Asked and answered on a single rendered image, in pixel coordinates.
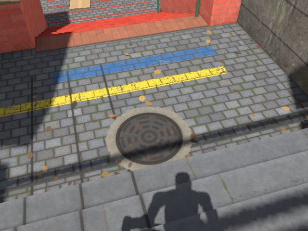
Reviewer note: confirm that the stairs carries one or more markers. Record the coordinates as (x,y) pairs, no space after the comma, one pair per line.
(254,186)
(107,22)

